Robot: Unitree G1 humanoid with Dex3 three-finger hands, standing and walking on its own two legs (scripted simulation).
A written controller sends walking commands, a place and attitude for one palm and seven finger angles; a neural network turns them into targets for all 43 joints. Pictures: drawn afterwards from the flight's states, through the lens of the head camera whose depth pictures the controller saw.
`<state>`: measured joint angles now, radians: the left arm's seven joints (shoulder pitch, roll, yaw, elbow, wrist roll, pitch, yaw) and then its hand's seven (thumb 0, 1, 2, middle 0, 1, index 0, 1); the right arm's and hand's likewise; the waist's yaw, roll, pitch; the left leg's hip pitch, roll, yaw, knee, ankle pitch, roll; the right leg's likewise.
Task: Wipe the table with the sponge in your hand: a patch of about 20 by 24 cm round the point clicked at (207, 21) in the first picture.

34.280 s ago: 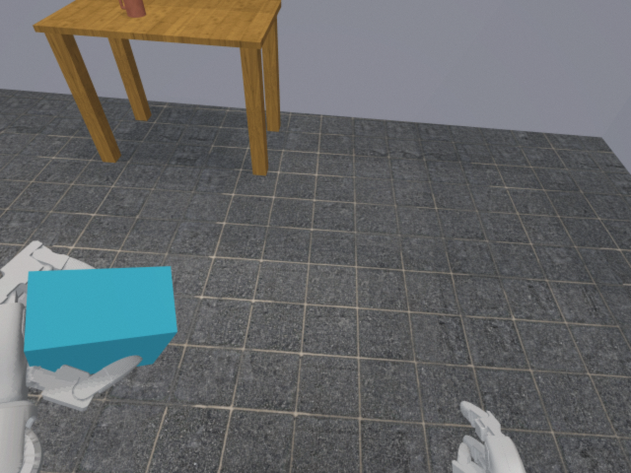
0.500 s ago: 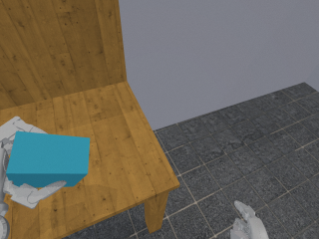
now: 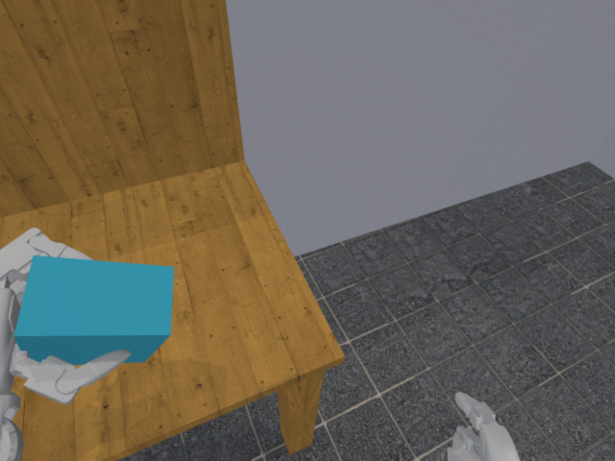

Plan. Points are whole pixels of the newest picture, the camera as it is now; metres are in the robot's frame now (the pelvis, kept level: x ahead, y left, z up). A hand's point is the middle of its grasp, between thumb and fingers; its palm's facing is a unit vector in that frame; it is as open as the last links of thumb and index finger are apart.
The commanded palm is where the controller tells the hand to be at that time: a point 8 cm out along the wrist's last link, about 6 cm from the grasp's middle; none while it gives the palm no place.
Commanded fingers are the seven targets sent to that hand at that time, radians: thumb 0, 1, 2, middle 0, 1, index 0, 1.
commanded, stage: shuffle to correct the standing spot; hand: left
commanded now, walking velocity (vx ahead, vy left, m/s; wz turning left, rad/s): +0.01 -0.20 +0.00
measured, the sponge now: (118, 318) +0.22 +0.20 +0.14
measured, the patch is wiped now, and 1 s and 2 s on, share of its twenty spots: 0.00 0.00 0.00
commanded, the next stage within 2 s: come to a stop and stand still in 0.42 s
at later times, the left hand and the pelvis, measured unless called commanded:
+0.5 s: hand (72, 314) +0.22 +0.23 +0.17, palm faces +0.31 -0.87 -0.39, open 10.5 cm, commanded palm +0.16 +0.28 +0.18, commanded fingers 0.00 0.10 1.30 -1.20 -1.60 -1.20 -1.60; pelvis +0.00 +0.00 +0.00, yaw +0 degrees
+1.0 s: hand out of the picture +0.22 +0.31 +0.16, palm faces +0.35 -0.86 -0.39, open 10.5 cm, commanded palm +0.16 +0.33 +0.18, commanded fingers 0.00 0.10 1.30 -1.20 -1.60 -1.20 -1.60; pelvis -0.01 +0.05 +0.00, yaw -1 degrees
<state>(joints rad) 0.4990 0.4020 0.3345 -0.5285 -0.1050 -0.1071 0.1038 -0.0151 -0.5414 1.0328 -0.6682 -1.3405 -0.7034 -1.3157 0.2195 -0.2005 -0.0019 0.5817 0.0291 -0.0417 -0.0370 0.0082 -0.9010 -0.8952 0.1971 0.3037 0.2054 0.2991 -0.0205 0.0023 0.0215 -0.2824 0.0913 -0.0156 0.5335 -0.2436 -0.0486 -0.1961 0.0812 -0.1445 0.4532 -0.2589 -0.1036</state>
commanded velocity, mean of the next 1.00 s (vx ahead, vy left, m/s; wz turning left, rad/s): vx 0.00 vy -0.10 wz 0.00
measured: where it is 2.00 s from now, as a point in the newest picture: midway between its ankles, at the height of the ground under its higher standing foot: outside the picture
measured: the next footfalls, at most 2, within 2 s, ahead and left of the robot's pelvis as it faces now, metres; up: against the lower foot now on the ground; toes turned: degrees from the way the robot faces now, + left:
none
